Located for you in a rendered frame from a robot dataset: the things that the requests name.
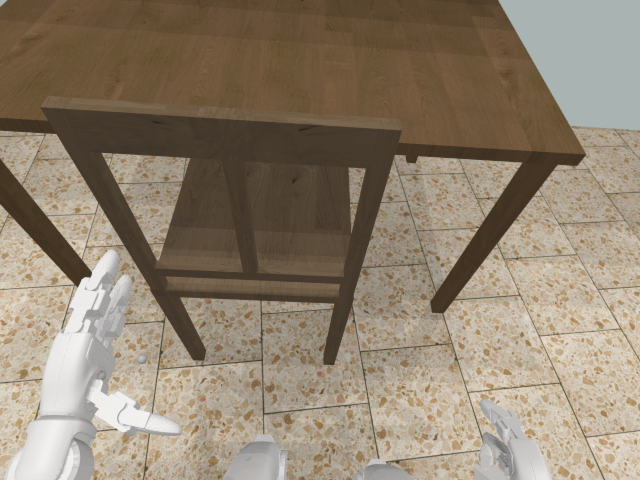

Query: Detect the robot left shin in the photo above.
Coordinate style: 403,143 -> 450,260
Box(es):
254,434 -> 275,443

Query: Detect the left robot hand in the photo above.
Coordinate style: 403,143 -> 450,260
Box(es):
40,249 -> 182,437

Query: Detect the right robot hand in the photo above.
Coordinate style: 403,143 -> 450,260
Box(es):
474,399 -> 552,480

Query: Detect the chair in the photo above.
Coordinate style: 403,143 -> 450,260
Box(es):
40,96 -> 402,365

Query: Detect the robot shin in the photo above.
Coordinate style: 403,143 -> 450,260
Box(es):
254,434 -> 275,443
366,459 -> 386,467

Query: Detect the table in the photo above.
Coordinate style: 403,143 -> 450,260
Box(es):
0,0 -> 586,313

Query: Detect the robot right shin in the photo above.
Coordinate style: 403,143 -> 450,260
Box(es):
366,459 -> 386,467

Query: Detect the robot left forearm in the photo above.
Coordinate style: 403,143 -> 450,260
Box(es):
4,416 -> 97,480

